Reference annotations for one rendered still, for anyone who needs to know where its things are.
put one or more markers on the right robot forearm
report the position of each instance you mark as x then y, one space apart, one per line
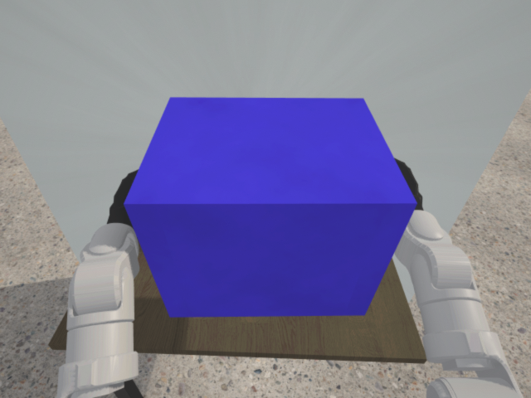
457 332

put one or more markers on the robot right upper arm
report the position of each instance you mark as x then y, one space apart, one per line
470 387

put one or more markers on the right robot hand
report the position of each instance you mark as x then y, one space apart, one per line
411 182

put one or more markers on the left robot forearm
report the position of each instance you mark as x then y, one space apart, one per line
100 353

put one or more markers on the left robot hand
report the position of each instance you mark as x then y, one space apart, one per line
118 214

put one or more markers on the carton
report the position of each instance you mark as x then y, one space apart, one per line
263 207

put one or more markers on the table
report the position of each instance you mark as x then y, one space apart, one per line
386 333

